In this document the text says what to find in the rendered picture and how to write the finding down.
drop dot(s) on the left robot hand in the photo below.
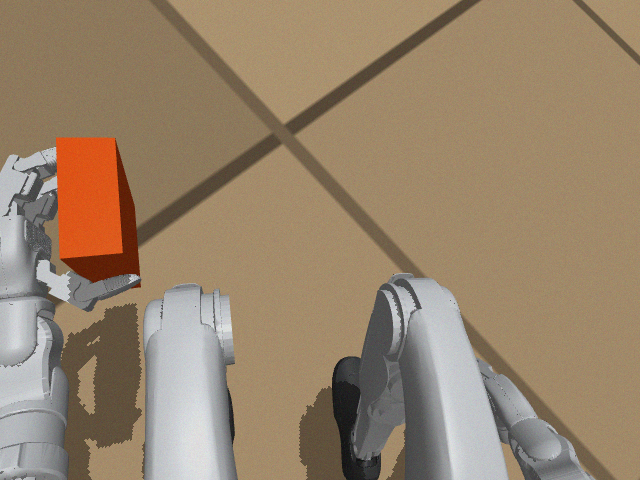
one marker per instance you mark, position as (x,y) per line
(26,202)

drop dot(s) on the right robot hand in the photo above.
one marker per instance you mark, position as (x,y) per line
(508,404)

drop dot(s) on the left robot arm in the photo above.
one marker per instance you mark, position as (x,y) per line
(34,392)

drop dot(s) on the carton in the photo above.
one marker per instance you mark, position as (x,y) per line
(96,212)

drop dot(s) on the right robot arm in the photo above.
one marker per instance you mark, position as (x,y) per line
(543,454)

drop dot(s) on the right robot foot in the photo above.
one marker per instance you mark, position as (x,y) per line
(346,394)

